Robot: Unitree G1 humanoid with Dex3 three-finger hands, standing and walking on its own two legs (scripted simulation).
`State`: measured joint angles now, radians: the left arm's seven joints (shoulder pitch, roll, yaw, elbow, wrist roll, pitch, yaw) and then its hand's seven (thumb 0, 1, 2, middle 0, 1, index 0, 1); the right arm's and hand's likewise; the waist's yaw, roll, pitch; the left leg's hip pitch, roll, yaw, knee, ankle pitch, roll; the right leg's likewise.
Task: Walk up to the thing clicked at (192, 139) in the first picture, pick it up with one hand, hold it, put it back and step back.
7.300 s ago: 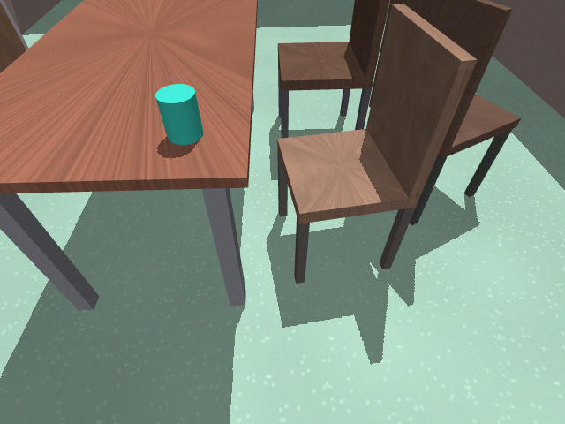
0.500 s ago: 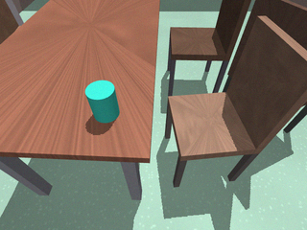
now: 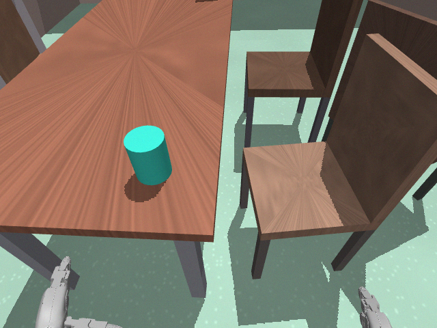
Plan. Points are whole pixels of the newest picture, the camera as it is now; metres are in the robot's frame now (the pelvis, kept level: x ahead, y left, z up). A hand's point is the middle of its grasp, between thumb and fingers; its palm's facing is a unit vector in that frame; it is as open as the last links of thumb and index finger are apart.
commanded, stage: rise first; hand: left
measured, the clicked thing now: (149, 155) +0.48 +0.20 +0.03
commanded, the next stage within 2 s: go down in 1.34 s
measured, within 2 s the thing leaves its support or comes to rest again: neither
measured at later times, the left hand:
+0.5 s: hand (62, 291) +0.17 +0.25 +0.07, palm faces +0.33 -0.85 -0.41, open 17.5 cm
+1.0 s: hand (39, 283) +0.17 +0.26 +0.12, palm faces +0.36 -0.82 -0.44, open 17.6 cm
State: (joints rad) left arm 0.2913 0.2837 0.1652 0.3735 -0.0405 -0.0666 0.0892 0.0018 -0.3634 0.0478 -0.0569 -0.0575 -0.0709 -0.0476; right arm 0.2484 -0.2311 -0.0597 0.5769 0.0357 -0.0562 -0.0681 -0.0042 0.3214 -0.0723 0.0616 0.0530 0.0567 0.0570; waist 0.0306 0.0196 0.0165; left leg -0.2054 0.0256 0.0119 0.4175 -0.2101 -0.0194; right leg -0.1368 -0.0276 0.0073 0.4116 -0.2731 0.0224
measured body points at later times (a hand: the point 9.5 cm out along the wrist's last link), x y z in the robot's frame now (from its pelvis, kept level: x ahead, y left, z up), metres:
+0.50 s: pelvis -0.01 -0.01 +0.00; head -0.01 -0.03 +0.45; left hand +0.15 +0.30 +0.09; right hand +0.16 -0.27 -0.10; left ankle +0.01 +0.13 -0.74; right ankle -0.03 -0.13 -0.74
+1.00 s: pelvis -0.02 -0.01 +0.00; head -0.02 -0.02 +0.45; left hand +0.14 +0.30 +0.14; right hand +0.15 -0.27 -0.09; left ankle +0.01 +0.13 -0.74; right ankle -0.03 -0.13 -0.74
